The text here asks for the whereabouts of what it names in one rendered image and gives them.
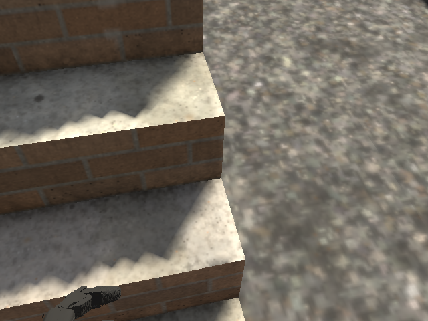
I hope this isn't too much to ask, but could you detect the robot left hand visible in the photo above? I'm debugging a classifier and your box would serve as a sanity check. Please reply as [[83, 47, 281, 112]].
[[42, 286, 121, 321]]

